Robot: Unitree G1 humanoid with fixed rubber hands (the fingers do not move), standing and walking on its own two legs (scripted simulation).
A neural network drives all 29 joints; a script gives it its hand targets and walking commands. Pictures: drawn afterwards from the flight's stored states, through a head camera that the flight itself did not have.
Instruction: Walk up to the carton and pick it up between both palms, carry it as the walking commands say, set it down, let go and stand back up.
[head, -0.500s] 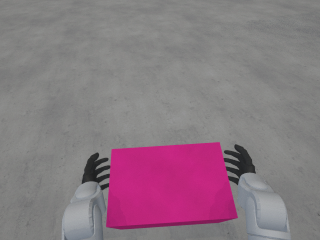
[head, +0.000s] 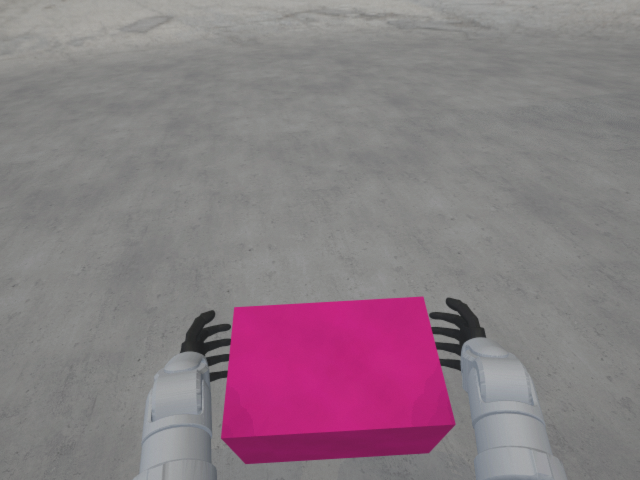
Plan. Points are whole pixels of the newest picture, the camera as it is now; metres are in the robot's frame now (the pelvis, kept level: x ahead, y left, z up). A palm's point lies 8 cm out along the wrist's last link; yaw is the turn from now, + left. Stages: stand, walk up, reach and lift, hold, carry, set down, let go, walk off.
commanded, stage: set down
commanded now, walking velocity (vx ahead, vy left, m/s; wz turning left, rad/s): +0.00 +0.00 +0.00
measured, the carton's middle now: (333, 381) +0.31 +0.01 -0.03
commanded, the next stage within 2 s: none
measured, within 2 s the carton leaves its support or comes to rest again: neither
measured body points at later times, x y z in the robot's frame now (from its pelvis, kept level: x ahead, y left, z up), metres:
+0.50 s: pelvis +0.01 +0.02 -0.01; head +0.04 +0.02 +0.44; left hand +0.32 +0.20 -0.04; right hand +0.31 -0.16 -0.04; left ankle +0.02 +0.13 -0.75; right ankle +0.01 -0.11 -0.75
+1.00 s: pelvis -0.05 +0.01 -0.07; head +0.11 +0.01 +0.35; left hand +0.34 +0.20 -0.13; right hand +0.33 -0.17 -0.13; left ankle +0.02 +0.13 -0.75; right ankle +0.01 -0.11 -0.75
